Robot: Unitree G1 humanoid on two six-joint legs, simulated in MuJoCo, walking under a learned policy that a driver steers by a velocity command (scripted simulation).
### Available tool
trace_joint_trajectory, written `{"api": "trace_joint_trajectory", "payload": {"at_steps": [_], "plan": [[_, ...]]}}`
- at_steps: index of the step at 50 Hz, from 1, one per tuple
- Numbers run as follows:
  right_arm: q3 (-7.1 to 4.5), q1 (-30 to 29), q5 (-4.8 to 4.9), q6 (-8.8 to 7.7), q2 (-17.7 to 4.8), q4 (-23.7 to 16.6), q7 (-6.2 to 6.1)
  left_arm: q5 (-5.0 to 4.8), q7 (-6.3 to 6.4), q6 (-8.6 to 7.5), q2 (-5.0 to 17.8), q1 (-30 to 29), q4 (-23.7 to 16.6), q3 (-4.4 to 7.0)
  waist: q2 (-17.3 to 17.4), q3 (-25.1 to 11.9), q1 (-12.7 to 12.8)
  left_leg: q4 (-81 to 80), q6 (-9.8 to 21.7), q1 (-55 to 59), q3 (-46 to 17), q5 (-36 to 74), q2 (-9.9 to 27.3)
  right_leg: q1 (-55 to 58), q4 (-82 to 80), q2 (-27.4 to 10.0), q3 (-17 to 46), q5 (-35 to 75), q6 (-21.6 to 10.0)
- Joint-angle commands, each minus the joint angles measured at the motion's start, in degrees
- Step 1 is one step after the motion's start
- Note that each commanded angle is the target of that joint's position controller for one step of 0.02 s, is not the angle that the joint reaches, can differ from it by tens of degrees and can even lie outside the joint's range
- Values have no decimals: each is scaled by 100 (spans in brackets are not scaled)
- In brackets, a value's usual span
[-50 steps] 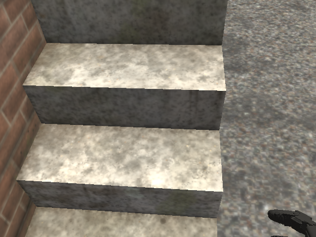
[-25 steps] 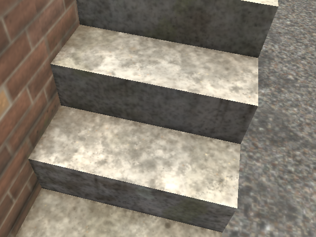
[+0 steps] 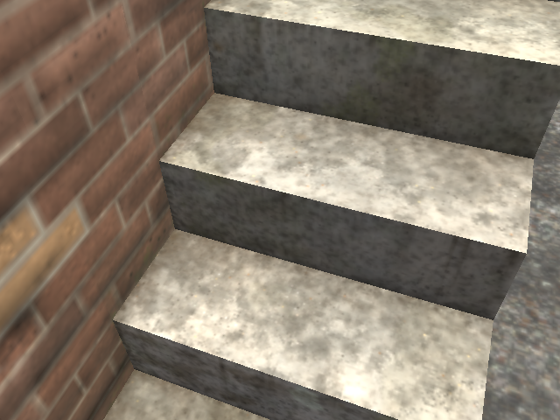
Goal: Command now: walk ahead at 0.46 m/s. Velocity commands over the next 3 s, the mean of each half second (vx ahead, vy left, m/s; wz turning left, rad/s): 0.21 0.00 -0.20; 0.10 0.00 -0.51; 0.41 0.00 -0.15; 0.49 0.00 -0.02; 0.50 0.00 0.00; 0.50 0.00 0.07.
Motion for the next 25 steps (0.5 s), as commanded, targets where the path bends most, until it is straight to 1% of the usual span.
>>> {"api": "trace_joint_trajectory", "payload": {"at_steps": [1,2,3,4,5,6,7,8,9,10,11,12,13,14,15,16,17,18,19,20,21,22,23,24,25], "plan": [[113,-836,31,-92,388,-480,-85,24,-80,-172,522,727,138,174,-238,673,129,2066,213,-2716,-30,-229,-64,1336,-1238,-1917,2418,-1500,-852],[105,-849,52,-151,252,-421,-101,4,-163,-197,342,663,121,122,-163,857,74,2115,221,-2780,-160,-60,-1,1188,-1213,-1916,2284,-1174,-769],[59,-694,20,-148,164,-279,-81,-46,-190,-246,236,554,150,79,-169,903,18,2155,219,-2780,-15,-10,35,1112,-1186,-1874,2092,-868,-735],[57,-1027,-6,-155,153,-349,-82,-28,-189,-311,314,529,202,86,-190,1111,46,2454,213,-3015,117,-82,96,1036,-1273,-1998,2021,-263,-727],[40,-1103,-16,-134,129,-368,-84,-53,-191,-363,310,545,266,74,-228,1086,-13,2635,203,-3035,172,-149,190,1098,-1244,-2057,1954,379,-752],[142,-2257,1029,-369,147,-1048,-149,-229,-290,-172,-220,321,853,-117,-1139,1212,194,3229,-59,-3990,249,-593,-37,1260,-1304,-2127,1856,502,-944],[175,-2803,1060,-436,223,-1317,-238,-185,-301,-59,-331,561,1015,-159,-1322,1539,347,3592,0,-4791,201,-1137,11,1604,-1371,-2193,1888,1200,-936],[262,-3122,1023,-459,216,-1592,-272,-209,-244,12,-178,550,1115,-171,-1215,1547,312,3273,83,-5112,323,-1666,244,1802,-1497,-2189,1706,1632,-868],[328,-3243,977,-446,343,-1780,-240,-217,-186,77,-141,573,1218,-186,-1195,1353,297,3589,157,-5194,610,-2006,419,1970,-1546,-2224,1708,2224,-857],[705,-2418,-70,-301,588,-1253,262,888,-114,26,-220,1932,1663,-379,2,-807,444,2807,1076,-5313,-340,-1714,562,2876,-796,-2445,2302,3369,-989],[633,-2394,-132,-295,596,-1313,424,1022,-231,36,23,1631,1593,-300,210,-140,11,1332,1202,-5263,201,-1315,784,2791,-1158,-2296,1780,3555,-907],[657,-2901,-148,-203,377,-1374,416,976,-325,104,75,1649,1549,-312,-7,-286,117,722,1366,-4341,668,-1008,824,1759,-1721,-1973,1514,3510,-807],[611,-3403,-180,-93,129,-1368,636,398,-511,104,296,600,1175,-143,-337,-122,-329,-948,1295,-1440,1477,-1911,717,-342,-2493,-1515,894,3287,-783],[768,-3911,206,200,429,-1590,727,283,-789,88,541,1292,1746,-98,-1272,-157,-476,-861,1050,117,1176,-2126,301,-1775,-2769,-1851,1300,5481,-1101],[627,-2782,410,313,271,-1162,799,81,-889,-70,848,431,1390,-33,-1796,-182,-1314,-900,777,851,1245,-731,71,-1331,-2125,-2084,1053,8925,-1011],[463,-1896,444,393,-258,-750,711,-141,-1001,-185,1261,-186,1100,164,-1417,-800,-1799,-2691,717,1163,1417,-57,-199,-274,-1391,-2010,864,10480,-752],[237,-931,447,400,-605,-196,581,-129,-1076,-247,1285,-200,1016,269,-1274,-1470,-1862,-4135,715,2437,1334,445,-384,95,-457,-1933,860,10792,-606],[-1,1219,139,-25,-992,802,-353,-543,-427,-217,1541,798,1573,342,-1276,-2199,-1602,-4754,919,4836,-478,-200,525,442,1077,-1289,709,8293,-207],[47,1288,-6,220,-980,685,105,325,-1028,-16,-712,733,775,-52,3043,-3927,-1687,-6629,2815,6149,-4323,2153,2303,-2678,3924,111,1855,1742,-143],[-113,1763,-373,59,-1020,999,268,4,-1166,133,86,270,1097,307,2224,-2288,-1801,-7370,2458,4617,-5110,-122,2278,-3340,6923,386,3073,1850,-15],[-86,1341,-113,-261,-940,1325,405,-258,-1009,131,-252,-229,969,352,1748,-1043,-1279,-7363,1894,3433,-4100,-1258,2006,-4125,7708,388,3001,2080,16],[-4,-9,183,-475,-448,1446,540,-379,-786,141,-365,-43,1094,343,954,-639,-572,-7048,1664,2668,-2848,-1209,1842,-4314,7896,72,2498,2068,66],[140,-719,274,-561,150,1592,592,-200,-614,146,-654,106,1301,190,84,-703,-246,-6521,1718,2163,-2102,-733,1829,-4325,8162,-122,2173,2221,-110],[369,-1455,284,-635,855,1552,611,-156,-565,225,-604,-117,1272,152,-197,-774,73,-7030,1423,1515,-1750,-1154,1792,-4084,8207,-531,1967,2050,-84],[504,-1954,290,-704,1347,1515,587,-204,-468,379,-842,10,1356,114,-254,-599,343,-7364,1255,1060,-1344,-1274,1654,-4169,8062,-631,1924,1612,-77]]}}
